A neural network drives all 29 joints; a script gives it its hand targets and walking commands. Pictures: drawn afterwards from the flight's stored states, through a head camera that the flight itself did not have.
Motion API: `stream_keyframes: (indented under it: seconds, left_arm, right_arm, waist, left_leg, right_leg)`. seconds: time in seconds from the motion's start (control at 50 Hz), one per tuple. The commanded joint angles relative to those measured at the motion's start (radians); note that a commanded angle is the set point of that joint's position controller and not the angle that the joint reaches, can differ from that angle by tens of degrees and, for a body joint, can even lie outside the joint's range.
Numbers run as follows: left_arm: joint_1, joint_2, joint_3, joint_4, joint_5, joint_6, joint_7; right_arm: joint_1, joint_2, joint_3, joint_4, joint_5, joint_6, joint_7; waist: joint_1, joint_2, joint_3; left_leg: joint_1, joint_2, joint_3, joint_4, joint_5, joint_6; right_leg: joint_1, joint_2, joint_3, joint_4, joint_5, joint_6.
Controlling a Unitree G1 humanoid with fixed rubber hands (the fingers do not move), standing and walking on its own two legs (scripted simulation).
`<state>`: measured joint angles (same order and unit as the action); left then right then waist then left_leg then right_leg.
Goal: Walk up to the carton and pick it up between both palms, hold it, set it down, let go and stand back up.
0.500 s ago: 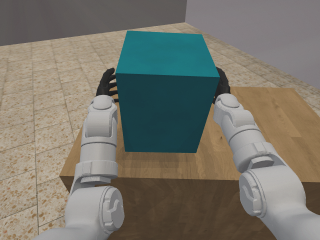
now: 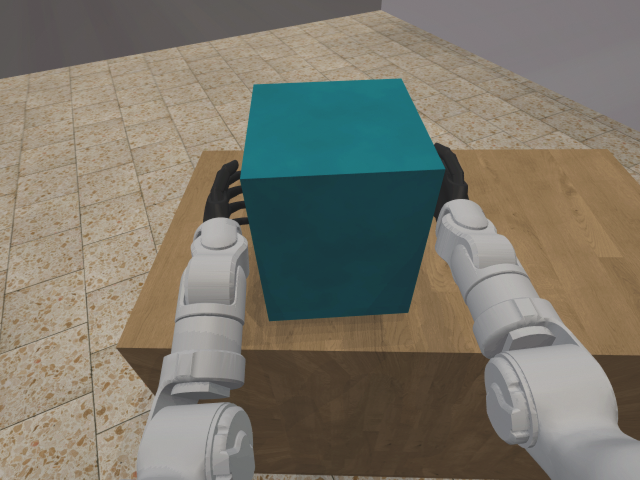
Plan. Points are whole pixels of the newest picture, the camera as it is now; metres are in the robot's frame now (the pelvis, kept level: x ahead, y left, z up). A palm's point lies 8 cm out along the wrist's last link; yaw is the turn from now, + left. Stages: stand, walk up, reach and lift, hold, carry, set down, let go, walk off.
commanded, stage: set down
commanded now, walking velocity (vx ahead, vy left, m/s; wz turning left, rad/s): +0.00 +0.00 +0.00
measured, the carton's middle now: (333, 202) +0.45 +0.02 +0.13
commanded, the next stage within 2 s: none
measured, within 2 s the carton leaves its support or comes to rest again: rests again in 1.24 s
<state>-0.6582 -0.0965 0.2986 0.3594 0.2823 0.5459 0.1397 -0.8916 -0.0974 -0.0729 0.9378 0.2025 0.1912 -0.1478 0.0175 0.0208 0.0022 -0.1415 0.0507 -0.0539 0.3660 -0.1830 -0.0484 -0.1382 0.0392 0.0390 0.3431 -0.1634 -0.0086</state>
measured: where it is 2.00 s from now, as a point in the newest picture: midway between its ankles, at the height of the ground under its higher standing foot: outside the picture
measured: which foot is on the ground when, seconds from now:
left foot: down 0.00-1.00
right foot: down 0.00-1.00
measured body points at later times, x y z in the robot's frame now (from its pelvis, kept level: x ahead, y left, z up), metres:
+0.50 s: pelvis -0.01 +0.00 +0.00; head -0.01 +0.01 +0.45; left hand +0.37 +0.18 +0.13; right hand +0.43 -0.11 +0.14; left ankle +0.01 +0.15 -0.75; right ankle +0.02 -0.11 -0.75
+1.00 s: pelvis +0.00 +0.00 +0.00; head +0.02 +0.00 +0.45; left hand +0.38 +0.18 +0.09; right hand +0.44 -0.11 +0.11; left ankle +0.01 +0.15 -0.75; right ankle +0.02 -0.11 -0.75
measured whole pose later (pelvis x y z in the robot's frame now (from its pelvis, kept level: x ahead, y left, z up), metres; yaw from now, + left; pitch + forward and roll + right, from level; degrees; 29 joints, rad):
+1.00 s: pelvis +0.00 +0.00 +0.00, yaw +0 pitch +4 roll -1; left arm -0.56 -0.16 0.33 0.40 0.28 0.35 0.17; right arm -0.85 -0.09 -0.08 0.98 0.11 0.06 -0.10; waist 0.06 0.00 -0.03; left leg -0.26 0.05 -0.05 0.37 -0.17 -0.06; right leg -0.26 0.04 0.04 0.34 -0.14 -0.01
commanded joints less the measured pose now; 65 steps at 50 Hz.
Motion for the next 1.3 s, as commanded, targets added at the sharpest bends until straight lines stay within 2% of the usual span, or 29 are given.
stream_keyframes:
  seconds: [0.0,0.04,0.06,0.08,0.14,0.22,0.24,0.26,0.28,0.36,0.44,0.48,0.58,0.62,0.68,0.72,0.76,0.78,0.84,0.88,0.94,0.98,1.0,1.02,1.06,1.14,1.16,1.22,1.28]
  left_arm:
    - [-0.656,-0.570,-0.387,-0.177,-0.138,-0.090,-0.088]
    - [-0.653,-0.550,-0.356,-0.145,-0.125,-0.097,-0.094]
    - [-0.690,-0.562,-0.371,-0.166,-0.141,-0.102,-0.094]
    - [-0.680,-0.554,-0.351,-0.149,-0.134,-0.103,-0.091]
    - [-0.685,-0.577,-0.367,-0.137,-0.137,-0.113,-0.092]
    - [-0.689,-0.583,-0.347,-0.083,-0.116,-0.117,-0.093]
    - [-0.710,-0.598,-0.363,-0.103,-0.120,-0.124,-0.092]
    - [-0.711,-0.599,-0.368,-0.112,-0.115,-0.130,-0.088]
    - [-0.685,-0.616,-0.386,-0.130,-0.118,-0.130,-0.080]
    - [-0.736,-0.639,-0.428,-0.173,-0.127,-0.163,-0.065]
    - [-0.696,-0.627,-0.400,-0.127,-0.100,-0.177,-0.057]
    - [-0.691,-0.629,-0.406,-0.113,-0.107,-0.185,-0.059]
    - [-0.625,-0.602,-0.364,-0.075,-0.090,-0.209,-0.072]
    - [-0.572,-0.606,-0.359,-0.082,-0.091,-0.215,-0.075]
    - [-0.587,-0.595,-0.350,-0.071,-0.098,-0.240,-0.081]
    - [-0.594,-0.589,-0.357,-0.073,-0.111,-0.262,-0.078]
    - [-0.595,-0.584,-0.342,-0.055,-0.100,-0.277,-0.081]
    - [-0.615,-0.601,-0.359,-0.086,-0.114,-0.289,-0.078]
    - [-0.586,-0.595,-0.362,-0.085,-0.099,-0.303,-0.073]
    - [-0.589,-0.617,-0.396,-0.113,-0.115,-0.316,-0.066]
    - [-0.566,-0.617,-0.390,-0.089,-0.097,-0.317,-0.065]
    - [-0.546,-0.610,-0.383,-0.091,-0.083,-0.312,-0.063]
    - [-0.584,-0.611,-0.396,-0.106,-0.087,-0.314,-0.060]
    - [-0.533,-0.620,-0.394,-0.090,-0.079,-0.310,-0.061]
    - [-0.561,-0.634,-0.407,-0.099,-0.080,-0.312,-0.058]
    - [-0.579,-0.657,-0.427,-0.125,-0.087,-0.325,-0.049]
    - [-0.539,-0.635,-0.413,-0.090,-0.071,-0.320,-0.051]
    - [-0.527,-0.619,-0.380,-0.061,-0.066,-0.328,-0.059]
    - [-0.524,-0.597,-0.316,-0.004,-0.031,-0.335,-0.072]
  right_arm:
    - [-0.770,0.595,0.345,-0.488,0.044,-0.094,0.166]
    - [-0.747,0.581,0.324,-0.410,0.021,-0.090,0.174]
    - [-0.769,0.596,0.325,-0.450,0.028,-0.102,0.177]
    - [-0.769,0.603,0.322,-0.430,0.025,-0.097,0.180]
    - [-0.762,0.596,0.292,-0.416,0.003,-0.106,0.188]
    - [-0.736,0.580,0.220,-0.312,-0.030,-0.112,0.206]
    - [-0.731,0.570,0.199,-0.312,-0.040,-0.120,0.209]
    - [-0.723,0.574,0.195,-0.299,-0.045,-0.126,0.216]
    - [-0.728,0.573,0.199,-0.324,-0.039,-0.133,0.219]
    - [-0.687,0.573,0.162,-0.267,-0.060,-0.156,0.228]
    - [-0.676,0.575,0.159,-0.245,-0.068,-0.173,0.233]
    - [-0.670,0.573,0.146,-0.237,-0.069,-0.183,0.233]
    - [-0.633,0.593,0.183,-0.243,-0.088,-0.187,0.223]
    - [-0.628,0.589,0.202,-0.287,-0.082,-0.200,0.221]
    - [-0.629,0.601,0.222,-0.308,-0.101,-0.204,0.214]
    - [-0.667,0.627,0.258,-0.371,-0.096,-0.218,0.211]
    - [-0.656,0.641,0.256,-0.358,-0.107,-0.224,0.211]
    - [-0.663,0.652,0.262,-0.372,-0.103,-0.232,0.211]
    - [-0.621,0.652,0.268,-0.339,-0.101,-0.236,0.217]
    - [-0.619,0.652,0.267,-0.382,-0.109,-0.252,0.215]
    - [-0.568,0.638,0.241,-0.303,-0.126,-0.245,0.219]
    - [-0.555,0.626,0.247,-0.294,-0.114,-0.245,0.221]
    - [-0.556,0.624,0.230,-0.281,-0.115,-0.247,0.222]
    - [-0.521,0.622,0.229,-0.253,-0.120,-0.242,0.223]
    - [-0.525,0.621,0.211,-0.238,-0.118,-0.246,0.228]
    - [-0.506,0.609,0.194,-0.233,-0.131,-0.255,0.235]
    - [-0.469,0.597,0.183,-0.194,-0.140,-0.247,0.233]
    - [-0.489,0.600,0.189,-0.225,-0.149,-0.253,0.233]
    - [-0.481,0.605,0.150,-0.175,-0.189,-0.248,0.233]
  waist:
    - [0.084,-0.079,-0.678]
    - [0.097,-0.080,-0.614]
    - [0.100,-0.069,-0.659]
    - [0.109,-0.085,-0.652]
    - [0.086,-0.058,-0.648]
    - [0.086,-0.019,-0.589]
    - [0.070,-0.001,-0.618]
    - [0.079,0.015,-0.635]
    - [0.078,0.030,-0.665]
    - [0.056,0.073,-0.713]
    - [0.081,0.071,-0.677]
    - [0.075,0.060,-0.687]
    - [0.091,-0.020,-0.661]
    - [0.102,-0.051,-0.689]
    - [0.097,-0.094,-0.709]
    - [0.112,-0.120,-0.732]
    - [0.118,-0.106,-0.735]
    - [0.107,-0.104,-0.783]
    - [0.124,-0.067,-0.761]
    - [0.107,-0.058,-0.837]
    - [0.098,-0.032,-0.774]
    - [0.113,0.001,-0.751]
    - [0.097,0.016,-0.769]
    - [0.105,0.022,-0.726]
    - [0.096,0.050,-0.744]
    - [0.087,0.051,-0.759]
    - [0.081,0.041,-0.703]
    - [0.106,-0.003,-0.701]
    - [0.109,-0.035,-0.623]
  left_leg:
    - [0.202,-0.080,0.068,0.016,0.420,0.011]
    - [0.186,-0.076,0.070,-0.004,0.370,0.019]
    - [0.189,-0.073,0.070,0.000,0.374,0.017]
    - [0.167,-0.074,0.074,-0.005,0.364,0.021]
    - [0.180,-0.073,0.069,-0.001,0.366,0.012]
    - [0.184,-0.064,0.083,-0.020,0.315,0.007]
    - [0.199,-0.064,0.083,-0.012,0.319,0.000]
    - [0.206,-0.062,0.082,-0.010,0.318,-0.004]
    - [0.224,-0.060,0.082,-0.001,0.361,-0.007]
    - [0.274,-0.051,0.076,0.032,0.424,-0.032]
    - [0.262,-0.048,0.084,0.032,0.423,-0.030]
    - [0.255,-0.050,0.084,0.036,0.434,-0.029]
    - [0.195,-0.059,0.100,0.019,0.427,-0.010]
    - [0.185,-0.061,0.102,0.020,0.448,-0.005]
    - [0.150,-0.066,0.101,0.010,0.428,0.005]
    - [0.100,-0.072,0.100,0.006,0.412,0.013]
    - [0.067,-0.077,0.107,0.002,0.387,0.016]
    - [0.074,-0.079,0.101,0.005,0.406,0.012]
    - [0.084,-0.074,0.106,0.008,0.426,0.003]
    - [0.104,-0.072,0.097,0.027,0.469,-0.006]
    - [0.120,-0.067,0.103,0.022,0.457,-0.011]
    - [0.147,-0.065,0.110,0.028,0.490,-0.015]
    - [0.169,-0.064,0.110,0.036,0.494,-0.022]
    - [0.171,-0.062,0.110,0.034,0.498,-0.022]
    - [0.205,-0.053,0.108,0.040,0.510,-0.035]
    - [0.235,-0.048,0.101,0.054,0.526,-0.043]
    - [0.223,-0.050,0.103,0.049,0.505,-0.041]
    - [0.183,-0.054,0.115,0.029,0.458,-0.024]
    - [0.121,-0.062,0.126,-0.003,0.376,-0.006]
  right_leg:
    - [0.141,0.031,-0.066,-0.029,0.369,0.053]
    - [0.117,0.028,-0.072,-0.033,0.300,0.055]
    - [0.115,0.029,-0.073,-0.028,0.296,0.054]
    - [0.120,0.025,-0.067,-0.035,0.296,0.057]
    - [0.094,0.035,-0.078,-0.037,0.251,0.044]
    - [0.039,0.040,-0.090,-0.066,0.120,0.019]
    - [0.030,0.042,-0.094,-0.067,0.109,0.013]
    - [0.010,0.041,-0.098,-0.069,0.088,0.010]
    - [0.000,0.043,-0.103,-0.062,0.112,0.001]
    - [-0.053,0.050,-0.114,-0.072,0.129,-0.012]
    - [-0.053,0.049,-0.112,-0.073,0.120,-0.013]
    - [-0.048,0.049,-0.110,-0.073,0.139,-0.009]
    - [0.019,0.040,-0.096,-0.057,0.209,0.016]
    - [0.062,0.042,-0.094,-0.045,0.268,0.025]
    - [0.096,0.037,-0.090,-0.035,0.309,0.034]
    - [0.126,0.030,-0.078,-0.015,0.365,0.048]
    - [0.158,0.018,-0.073,-0.003,0.394,0.053]
    - [0.161,0.027,-0.080,0.012,0.427,0.053]
    - [0.140,0.026,-0.077,0.004,0.398,0.048]
    - [0.140,0.032,-0.083,0.009,0.445,0.040]
    - [0.107,0.034,-0.090,-0.009,0.388,0.033]
    - [0.082,0.037,-0.090,-0.017,0.361,0.021]
    - [0.059,0.042,-0.095,-0.022,0.338,0.015]
    - [0.052,0.045,-0.097,-0.026,0.326,0.012]
    - [0.017,0.052,-0.104,-0.032,0.295,0.001]
    - [-0.018,0.055,-0.113,-0.040,0.260,-0.008]
    - [-0.018,0.054,-0.111,-0.048,0.249,-0.008]
    - [0.004,0.049,-0.104,-0.047,0.230,0.003]
    - [0.037,0.038,-0.094,-0.054,0.194,0.009]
